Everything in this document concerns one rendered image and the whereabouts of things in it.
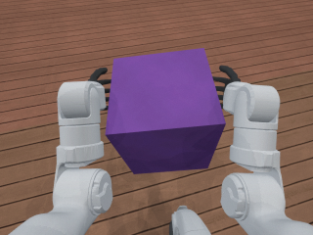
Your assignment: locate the robot left upper arm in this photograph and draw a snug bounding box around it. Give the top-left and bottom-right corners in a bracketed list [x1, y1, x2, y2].
[9, 168, 113, 235]

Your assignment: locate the robot right upper arm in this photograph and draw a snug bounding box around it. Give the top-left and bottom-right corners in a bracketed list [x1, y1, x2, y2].
[220, 172, 313, 235]

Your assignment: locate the right robot thigh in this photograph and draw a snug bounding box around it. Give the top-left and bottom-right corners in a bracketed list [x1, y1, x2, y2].
[171, 209, 211, 235]

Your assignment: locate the left robot forearm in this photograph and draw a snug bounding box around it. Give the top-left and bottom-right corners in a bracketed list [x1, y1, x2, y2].
[52, 80, 107, 204]

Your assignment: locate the right robot hand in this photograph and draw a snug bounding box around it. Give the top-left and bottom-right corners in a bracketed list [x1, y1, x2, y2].
[212, 65, 241, 109]

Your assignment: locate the right robot shin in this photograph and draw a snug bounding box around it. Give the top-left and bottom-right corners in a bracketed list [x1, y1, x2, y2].
[177, 206, 187, 211]

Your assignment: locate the right robot forearm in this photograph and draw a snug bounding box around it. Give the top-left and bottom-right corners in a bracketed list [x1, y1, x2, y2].
[223, 81, 286, 205]

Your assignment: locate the left robot hand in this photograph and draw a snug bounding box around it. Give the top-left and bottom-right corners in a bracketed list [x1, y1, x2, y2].
[88, 68, 112, 111]

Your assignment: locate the carton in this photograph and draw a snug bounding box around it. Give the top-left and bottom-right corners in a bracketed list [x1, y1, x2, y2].
[105, 48, 226, 174]

